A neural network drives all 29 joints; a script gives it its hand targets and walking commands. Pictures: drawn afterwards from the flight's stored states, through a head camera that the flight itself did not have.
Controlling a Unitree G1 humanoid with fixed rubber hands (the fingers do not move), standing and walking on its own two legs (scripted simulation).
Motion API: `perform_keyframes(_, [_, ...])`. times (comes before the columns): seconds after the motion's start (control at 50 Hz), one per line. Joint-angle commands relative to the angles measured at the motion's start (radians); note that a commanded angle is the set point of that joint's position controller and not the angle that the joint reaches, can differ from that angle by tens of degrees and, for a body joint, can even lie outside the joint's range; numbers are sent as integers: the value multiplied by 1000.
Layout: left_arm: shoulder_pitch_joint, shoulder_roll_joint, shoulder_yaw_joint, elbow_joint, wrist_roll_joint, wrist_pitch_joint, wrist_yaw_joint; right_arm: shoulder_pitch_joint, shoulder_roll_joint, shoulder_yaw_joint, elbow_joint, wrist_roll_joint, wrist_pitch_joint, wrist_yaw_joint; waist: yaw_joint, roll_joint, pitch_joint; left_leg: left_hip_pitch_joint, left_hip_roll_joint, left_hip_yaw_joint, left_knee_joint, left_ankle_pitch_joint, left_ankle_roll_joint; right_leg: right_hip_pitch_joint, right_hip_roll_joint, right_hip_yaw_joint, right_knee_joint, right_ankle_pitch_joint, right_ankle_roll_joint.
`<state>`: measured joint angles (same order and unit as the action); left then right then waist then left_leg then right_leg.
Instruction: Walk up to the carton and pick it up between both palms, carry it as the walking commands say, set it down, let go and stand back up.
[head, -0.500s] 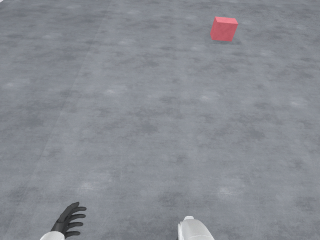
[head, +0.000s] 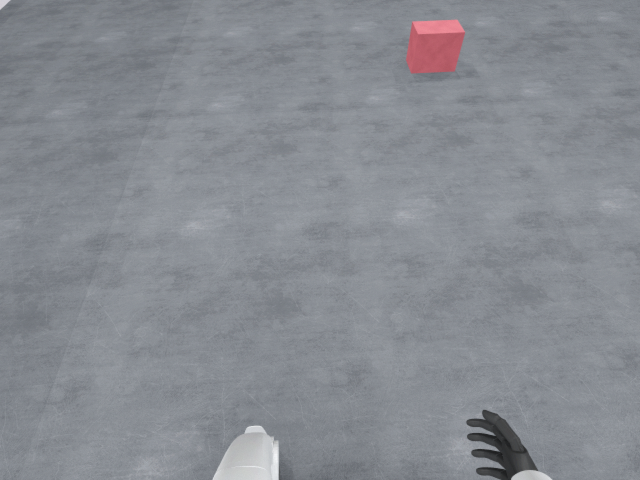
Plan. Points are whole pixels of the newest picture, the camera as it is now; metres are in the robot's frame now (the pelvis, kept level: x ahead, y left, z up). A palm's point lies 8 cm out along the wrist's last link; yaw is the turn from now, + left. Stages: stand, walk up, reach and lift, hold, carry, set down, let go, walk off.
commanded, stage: walk up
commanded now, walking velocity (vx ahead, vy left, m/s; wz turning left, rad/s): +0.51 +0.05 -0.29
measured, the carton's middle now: (433, 47) +2.50 -0.48 -0.67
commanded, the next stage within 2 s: none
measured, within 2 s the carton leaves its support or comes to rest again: neither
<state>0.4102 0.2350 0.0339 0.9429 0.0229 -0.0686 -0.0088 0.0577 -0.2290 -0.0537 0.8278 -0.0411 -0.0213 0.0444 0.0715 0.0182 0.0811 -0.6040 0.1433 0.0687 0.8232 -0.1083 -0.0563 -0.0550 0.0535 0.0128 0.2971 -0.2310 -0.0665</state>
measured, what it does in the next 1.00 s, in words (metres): walks ahead: left foot, then right foot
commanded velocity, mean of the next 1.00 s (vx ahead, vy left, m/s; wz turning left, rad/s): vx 0.49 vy -0.10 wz -0.14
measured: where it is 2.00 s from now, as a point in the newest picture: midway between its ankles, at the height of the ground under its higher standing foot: (385, 263)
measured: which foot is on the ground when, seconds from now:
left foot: up 0.00-0.18, down 0.20-0.70, up 0.72-1.00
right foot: down 0.00-0.20, up 0.22-0.68, down 0.70-1.00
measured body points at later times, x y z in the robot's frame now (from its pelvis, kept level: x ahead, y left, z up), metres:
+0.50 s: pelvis +0.26 +0.03 +0.00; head +0.29 +0.07 +0.45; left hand +0.38 +0.27 -0.16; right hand +0.17 -0.24 -0.11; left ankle +0.25 +0.16 -0.75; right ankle +0.32 -0.16 -0.67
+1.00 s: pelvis +0.48 -0.08 +0.00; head +0.50 -0.10 +0.45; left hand +0.46 +0.18 -0.13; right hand +0.60 -0.34 -0.13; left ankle +0.59 +0.06 -0.68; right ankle +0.43 -0.18 -0.75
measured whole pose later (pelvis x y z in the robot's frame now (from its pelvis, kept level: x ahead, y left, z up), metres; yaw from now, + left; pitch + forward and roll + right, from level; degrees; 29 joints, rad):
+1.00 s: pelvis +0.48 -0.08 +0.00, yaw -7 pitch -1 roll +1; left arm 0.41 0.21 0.04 1.05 0.03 -0.09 0.00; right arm 0.08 -0.25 -0.06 0.91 -0.03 -0.01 0.05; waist 0.06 0.04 0.05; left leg -0.58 0.12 0.08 0.91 -0.15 -0.04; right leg -0.05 -0.02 -0.09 0.28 -0.22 -0.02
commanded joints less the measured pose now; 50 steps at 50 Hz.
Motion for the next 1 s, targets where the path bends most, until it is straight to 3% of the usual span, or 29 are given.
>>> perform_keyframes(0.0, [27, 138, 29, -42, 4, -23, 10, -110, -35, -4, -67, 4, -9, 10, -4, -125, 37, -5, -11, -4, -96, 63, 4, 3, -280, 199, -139, 253, -82])
perform_keyframes(0.06, [76, 140, 29, -24, 12, -24, 16, -185, -30, -4, -89, 10, -14, 14, 23, -143, 52, 14, -40, 25, -183, 58, 14, 67, -288, 186, -114, 358, -74])
perform_keyframes(0.1, [77, 138, 28, -11, 15, -16, 14, -169, -34, -4, -91, 17, -22, 10, 12, -177, 43, 118, -57, 41, -255, 25, 23, 66, -265, 154, -83, 386, -54])
perform_keyframes(0.12, [73, 133, 25, -2, 12, -11, 11, -114, -49, -6, -79, 20, -27, 0, -9, -196, 21, 234, -63, 46, -289, 17, 27, 38, -239, 131, -40, 419, -37])
perform_keyframes(0.14, [62, 134, 24, 5, 6, -6, 12, -5, -76, -16, -48, 18, -32, -15, -56, -166, -26, 401, -81, 73, -331, 21, 31, -16, -200, 91, 78, 476, -16])
perform_keyframes(0.16, [59, 129, 22, 1, 4, -4, 11, 161, -124, -33, 4, 16, -38, -29, -115, -88, -123, 621, -74, 88, -337, 4, 44, -107, -146, 56, 268, 466, 0])
perform_keyframes(0.18, [76, 101, 17, -16, -2, -6, 11, 318, -203, -56, 35, -1, -41, -44, -166, 49, -229, 826, 118, -181, -371, -129, 94, -312, -84, 57, 547, 212, 18])
perform_keyframes(0.2, [124, 44, 16, -34, -5, -4, 17, 462, -318, -77, 57, -17, -35, -57, -179, 210, -330, 966, 416, -627, -486, -47, 180, -541, 7, 45, 837, -286, 50])
perform_keyframes(0.22, [157, 113, 50, -15, -3, 12, 14, 452, -338, -90, 62, 12, -23, -68, -142, 128, -378, 879, 475, -792, -537, -56, 214, -535, -51, 139, 1021, -282, 58])
perform_keyframes(0.26, [67, 104, 45, -3, 4, 23, -3, 266, -195, -49, 37, 19, -33, -63, -84, 59, -140, 594, 336, -456, -541, -10, 169, -531, -125, 122, 1002, -103, 66])
perform_keyframes(0.28, [39, 90, 42, -1, 6, 31, -14, 227, -142, -31, 42, 21, -43, -59, -65, 93, -72, 499, 261, -321, -549, 46, 148, -523, -144, 102, 964, -69, 70])
perform_keyframes(0.32, [19, 53, 41, 5, 13, 56, -35, 254, -102, -23, 76, 18, -56, -55, -41, 139, -60, 404, 197, -174, -553, 179, 127, -470, -147, 56, 927, -16, 85])
perform_keyframes(0.36, [-45, 29, 38, -3, 16, 69, -48, 295, -112, -30, 94, 14, -70, -53, -44, 151, -70, 399, 180, -112, -543, 242, 125, -486, -150, 25, 868, 42, 97])
perform_keyframes(0.46, [-246, -5, 21, -54, 7, 81, -78, 389, -150, -40, 124, 4, -67, -60, -98, 170, -3, 394, 190, -67, -616, 49, 136, -547, -162, -32, 614, 138, 118])
perform_keyframes(0.52, [-330, 2, 14, -70, -4, 79, -89, 393, -170, -40, 131, 6, -61, -60, -112, 173, 35, 372, 187, -31, -672, -90, 118, -465, -160, -53, 421, 159, 112])
perform_keyframes(0.6, [-389, 25, 17, -71, -1, 68, -88, 424, -211, -56, 148, 1, -45, -61, -126, 177, 46, 427, 206, -16, -659, -89, 107, -373, -133, -81, 281, 82, 102])
perform_keyframes(0.64, [-325, 42, 27, -44, 8, 54, -73, 419, -215, -60, 148, 5, -37, -58, -93, 167, 11, 430, 194, 17, -542, -44, 94, -254, -102, -119, 203, 41, 100])
perform_keyframes(0.66, [-221, 65, 39, -1, 16, 36, -57, 411, -174, -49, 145, 9, -35, -48, -47, 118, -65, 380, 127, 77, -376, -65, 77, -76, -72, -150, 154, 25, 92])
perform_keyframes(0.68, [-54, 144, 71, 54, 27, 16, -42, 429, -114, -32, 135, 0, -34, -40, 15, -55, -177, 214, 51, 123, -87, -181, 56, 171, -171, -10, 134, -92, 63])
perform_keyframes(0.7, [86, 283, 106, 62, 33, 4, -23, 390, -25, -7, 70, -2, -46, -38, 75, -391, -242, -89, -68, 103, 261, -504, 29, 293, -452, 444, -25, -281, -38])
perform_keyframes(0.72, [96, 301, 104, 60, 17, 7, -14, 348, -60, -8, 35, 0, -51, -39, 61, -361, -285, -158, -43, -54, 426, -468, 61, 302, -499, 600, -104, -335, -97])
perform_keyframes(0.74, [12, 235, 86, 49, 14, 3, -6, 303, -86, -17, 39, 0, -59, -37, 20, -268, -202, -188, 3, -72, 472, -366, 74, 222, -459, 507, -91, -281, -102])
perform_keyframes(0.76, [-68, 168, 68, 38, 11, -6, -3, 272, -83, -19, 65, 3, -63, -32, -12, -160, -128, -148, 39, -81, 450, -260, 70, 114, -406, 384, -73, -139, -98])
perform_keyframes(0.78, [-135, 129, 51, 21, 9, -17, -5, 276, -83, -21, 96, 7, -54, -31, -43, -82, -96, -90, 56, -81, 415, -195, 53, 31, -378, 309, -65, 4, -87])
perform_keyframes(0.8, [-152, 105, 40, 16, 6, -26, -4, 299, -82, -22, 114, 9, -38, -29, -66, -78, -99, -36, 56, -81, 375, -176, 39, -11, -364, 257, -62, 143, -69])
perform_keyframes(0.84, [-109, 77, 28, 44, 3, -33, 0, 272, -57, -18, 103, 7, -19, -16, -82, -153, -102, 14, 35, -53, 309, -173, 23, -25, -326, 160, -70, 276, -56])
perform_keyframes(0.86, [-85, 75, 25, 55, 4, -36, 2, 229, -51, -16, 91, 6, -13, -10, -80, -167, -83, 10, 25, -38, 276, -153, 21, -25, -318, 133, -85, 290, -59])
perform_keyframes(0.92, [-12, 89, 21, 60, 5, -40, 6, 96, -43, -13, 61, 11, 6, 0, -46, -136, -12, -54, 11, -30, 159, -56, 19, 13, -349, 111, -124, 350, -55])
perform_keyframes(0.98, [3, 88, 21, 69, 5, -36, 11, -29, -27, -1, 25, 14, 3, 14, -42, -166, 27, 1, -16, -6, -23, 19, 20, -10, -309, 46, -155, 274, -38])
